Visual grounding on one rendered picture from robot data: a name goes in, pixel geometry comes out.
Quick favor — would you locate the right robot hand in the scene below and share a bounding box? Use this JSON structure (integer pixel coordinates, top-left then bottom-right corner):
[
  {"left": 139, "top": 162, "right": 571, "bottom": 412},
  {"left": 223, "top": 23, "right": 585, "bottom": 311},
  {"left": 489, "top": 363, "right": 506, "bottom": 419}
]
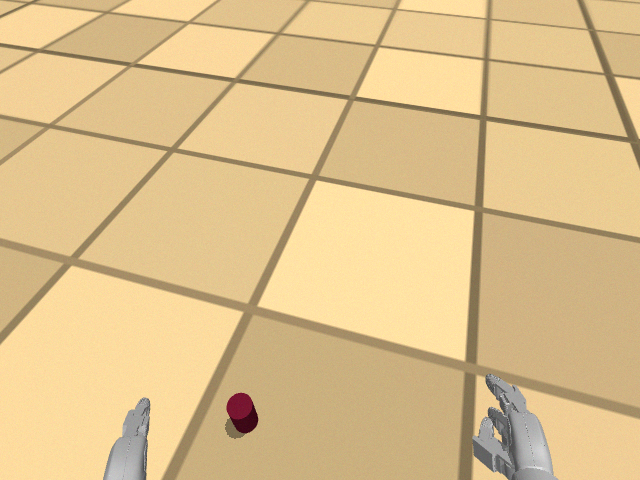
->
[{"left": 472, "top": 374, "right": 554, "bottom": 480}]

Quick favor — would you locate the can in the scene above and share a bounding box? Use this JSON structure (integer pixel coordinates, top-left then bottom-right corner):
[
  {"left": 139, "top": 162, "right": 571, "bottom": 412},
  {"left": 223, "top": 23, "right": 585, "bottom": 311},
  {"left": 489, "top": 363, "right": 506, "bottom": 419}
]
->
[{"left": 226, "top": 393, "right": 258, "bottom": 433}]

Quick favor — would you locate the left robot hand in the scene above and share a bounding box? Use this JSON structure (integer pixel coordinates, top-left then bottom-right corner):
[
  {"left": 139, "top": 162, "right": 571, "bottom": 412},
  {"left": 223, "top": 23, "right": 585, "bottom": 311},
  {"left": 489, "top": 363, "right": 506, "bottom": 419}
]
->
[{"left": 103, "top": 398, "right": 150, "bottom": 480}]

